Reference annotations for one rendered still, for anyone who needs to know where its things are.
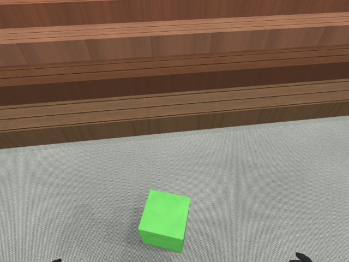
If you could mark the carton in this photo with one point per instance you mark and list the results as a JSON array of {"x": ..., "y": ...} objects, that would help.
[{"x": 164, "y": 220}]

